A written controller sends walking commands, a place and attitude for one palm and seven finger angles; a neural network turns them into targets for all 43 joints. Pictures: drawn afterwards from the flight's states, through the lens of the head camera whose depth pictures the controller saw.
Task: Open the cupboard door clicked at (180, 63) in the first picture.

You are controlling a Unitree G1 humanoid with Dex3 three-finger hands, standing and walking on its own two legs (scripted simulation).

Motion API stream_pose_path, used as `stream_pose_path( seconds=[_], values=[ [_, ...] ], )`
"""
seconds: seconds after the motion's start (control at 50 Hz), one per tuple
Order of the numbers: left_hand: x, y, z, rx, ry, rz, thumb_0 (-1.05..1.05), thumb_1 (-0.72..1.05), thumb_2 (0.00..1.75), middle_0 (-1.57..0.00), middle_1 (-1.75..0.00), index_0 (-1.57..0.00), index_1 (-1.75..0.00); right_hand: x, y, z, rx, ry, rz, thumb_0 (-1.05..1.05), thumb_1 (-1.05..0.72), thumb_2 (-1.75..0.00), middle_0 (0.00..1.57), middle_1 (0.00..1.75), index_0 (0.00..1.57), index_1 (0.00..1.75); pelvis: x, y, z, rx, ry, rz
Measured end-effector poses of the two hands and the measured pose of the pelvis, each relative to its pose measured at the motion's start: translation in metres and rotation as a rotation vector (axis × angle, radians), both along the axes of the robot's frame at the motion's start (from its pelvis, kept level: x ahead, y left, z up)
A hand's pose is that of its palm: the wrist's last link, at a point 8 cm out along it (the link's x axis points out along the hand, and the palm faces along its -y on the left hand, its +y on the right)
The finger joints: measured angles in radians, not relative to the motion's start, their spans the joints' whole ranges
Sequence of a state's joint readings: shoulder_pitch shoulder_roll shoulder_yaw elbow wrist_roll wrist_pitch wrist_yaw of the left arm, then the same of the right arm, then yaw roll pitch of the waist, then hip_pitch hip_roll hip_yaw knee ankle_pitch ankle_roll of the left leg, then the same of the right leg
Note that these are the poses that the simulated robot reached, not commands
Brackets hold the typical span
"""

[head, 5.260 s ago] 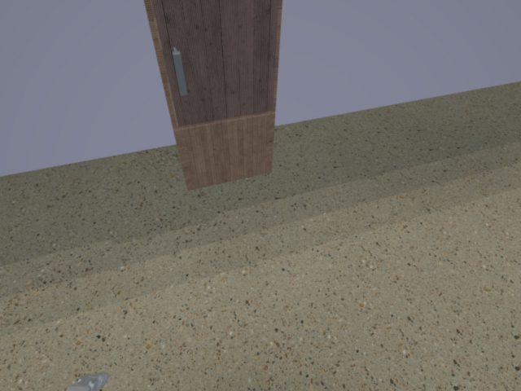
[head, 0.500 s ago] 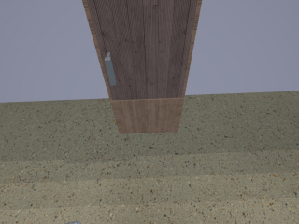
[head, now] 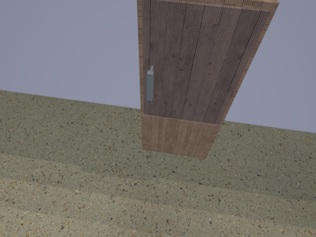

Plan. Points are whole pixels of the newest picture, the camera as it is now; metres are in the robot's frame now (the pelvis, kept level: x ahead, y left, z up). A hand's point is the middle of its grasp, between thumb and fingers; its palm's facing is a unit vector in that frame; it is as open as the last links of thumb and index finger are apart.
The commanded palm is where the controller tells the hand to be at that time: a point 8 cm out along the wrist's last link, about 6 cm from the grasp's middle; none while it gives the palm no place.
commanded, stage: take the last steps up to it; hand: left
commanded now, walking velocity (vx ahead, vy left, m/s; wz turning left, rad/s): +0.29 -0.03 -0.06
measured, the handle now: (150, 83) +0.75 +0.12 -0.09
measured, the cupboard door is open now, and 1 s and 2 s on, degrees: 0 0 0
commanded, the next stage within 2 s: come to a stop and stand still in 0.42 s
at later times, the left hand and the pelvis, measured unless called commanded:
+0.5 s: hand (114, 188) +0.28 +0.18 -0.16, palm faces -0.10 -0.98 -0.19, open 7.3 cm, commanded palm none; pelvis +0.15 +0.01 +0.00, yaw -4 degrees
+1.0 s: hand (103, 197) +0.25 +0.21 -0.18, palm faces +0.03 -0.97 -0.24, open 7.3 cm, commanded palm none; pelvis +0.19 +0.01 -0.01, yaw -2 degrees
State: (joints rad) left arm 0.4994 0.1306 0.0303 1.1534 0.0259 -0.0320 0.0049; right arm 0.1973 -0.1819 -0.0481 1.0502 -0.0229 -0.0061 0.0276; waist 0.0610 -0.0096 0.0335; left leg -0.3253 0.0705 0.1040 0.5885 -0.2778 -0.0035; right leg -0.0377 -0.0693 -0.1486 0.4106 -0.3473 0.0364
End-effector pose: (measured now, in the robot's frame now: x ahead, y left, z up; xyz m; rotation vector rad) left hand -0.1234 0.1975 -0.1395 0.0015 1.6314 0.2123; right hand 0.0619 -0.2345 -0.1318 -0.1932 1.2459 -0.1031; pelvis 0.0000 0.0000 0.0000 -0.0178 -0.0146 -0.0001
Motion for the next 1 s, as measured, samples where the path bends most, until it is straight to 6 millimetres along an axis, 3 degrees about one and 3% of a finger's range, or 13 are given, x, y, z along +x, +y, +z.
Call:
stream_pose_path(
  seconds=[0.06,0.1,0.18,0.3,0.44,0.56,0.62,0.7,0.78,0.88,0.94,1.0],
  values=[
    [0.01,0.014,-0.011,-0.032,0.053,-0.016,0.0,0.91,0.9,-0.2,-0.3,-0.2,-0.3,0.029,0.022,0.0,-0.011,-0.076,-0.007,0.01,-0.91,-0.9,0.2,0.3,0.2,0.3,0.016,0.016,-0.008,0.006,-0.01,-0.024],
    [0.035,0.025,-0.012,-0.035,0.044,-0.051,0.01,0.91,0.9,-0.2,-0.3,-0.2,-0.3,0.035,0.033,0.004,-0.009,-0.1,-0.037,0.0,-0.92,-0.9,0.2,0.3,0.2,0.3,0.027,0.023,-0.005,0.007,-0.017,-0.043],
    [0.112,0.049,-0.01,-0.013,-0.08,-0.111,0.01,0.91,0.9,-0.2,-0.3,-0.2,-0.3,0.034,0.033,0.013,-0.045,-0.096,-0.112,-0.02,-0.96,-0.89,0.21,0.3,0.2,0.3,0.05,0.033,0.005,0.009,-0.018,-0.051],
    [0.241,0.067,-0.002,0.04,-0.319,-0.162,0.0,0.92,0.9,-0.2,-0.3,-0.2,-0.3,0.005,0.044,0.009,-0.026,0.067,-0.155,-0.01,-0.94,-0.9,0.2,0.3,0.2,0.3,0.086,0.035,0.009,0.019,-0.016,-0.048],
    [0.36,0.048,0.008,0.057,-0.449,-0.254,0.0,0.92,0.9,-0.2,-0.3,-0.2,-0.3,-0.024,0.06,-0.003,0.047,0.26,-0.24,0.0,-0.92,-0.9,0.2,0.3,0.2,0.3,0.132,0.021,0.004,0.032,-0.017,-0.055],
    [0.433,0.01,0.0,0.064,-0.5,-0.321,0.0,0.92,0.9,-0.2,-0.3,-0.2,-0.3,-0.021,0.052,-0.02,0.11,0.398,-0.295,0.0,-0.91,-0.9,0.2,0.3,0.2,0.3,0.179,-0.007,-0.014,0.039,-0.012,-0.06],
    [0.441,-0.006,-0.002,0.063,-0.499,-0.309,0.0,0.91,0.9,-0.2,-0.3,-0.2,-0.3,0.003,0.037,-0.026,0.11,0.409,-0.287,0.01,-0.91,-0.9,0.2,0.3,0.2,0.3,0.192,-0.017,-0.015,0.018,-0.018,-0.05],
    [0.432,-0.014,0.002,0.073,-0.445,-0.265,-0.01,0.92,0.9,-0.2,-0.3,-0.2,-0.3,0.057,0.014,-0.025,0.082,0.327,-0.255,0.01,-0.91,-0.9,0.2,0.3,0.2,0.3,0.202,-0.023,-0.006,0.023,-0.009,-0.043],
    [0.427,-0.002,0.008,0.11,-0.424,-0.234,-0.02,0.94,0.9,-0.21,-0.3,-0.21,-0.3,0.115,-0.003,-0.025,0.056,0.219,-0.191,0.0,-0.91,-0.9,0.2,0.3,0.2,0.3,0.202,-0.022,-0.002,0.032,0.005,-0.036],
    [0.405,0.021,0.009,0.134,-0.382,-0.203,-0.01,0.93,0.9,-0.21,-0.3,-0.21,-0.3,0.175,-0.012,-0.019,0.016,0.077,-0.124,0.0,-0.92,-0.9,0.2,0.3,0.19,0.3,0.196,-0.011,0.0,0.036,0.009,-0.038],
    [0.387,0.039,0.005,0.138,-0.357,-0.186,-0.01,0.92,0.9,-0.2,-0.3,-0.2,-0.3,0.198,-0.008,-0.011,-0.007,0.0,-0.094,0.0,-0.92,-0.9,0.2,0.3,0.19,0.3,0.191,0.0,-0.001,0.033,0.01,-0.038],
    [0.37,0.057,-0.005,0.127,-0.337,-0.165,0.0,0.92,0.9,-0.2,-0.3,-0.2,-0.3,0.209,0.002,-0.004,-0.031,-0.059,-0.07,0.0,-0.92,-0.9,0.2,0.3,0.19,0.3,0.187,0.013,-0.006,0.02,0.008,-0.035]
  ],
)
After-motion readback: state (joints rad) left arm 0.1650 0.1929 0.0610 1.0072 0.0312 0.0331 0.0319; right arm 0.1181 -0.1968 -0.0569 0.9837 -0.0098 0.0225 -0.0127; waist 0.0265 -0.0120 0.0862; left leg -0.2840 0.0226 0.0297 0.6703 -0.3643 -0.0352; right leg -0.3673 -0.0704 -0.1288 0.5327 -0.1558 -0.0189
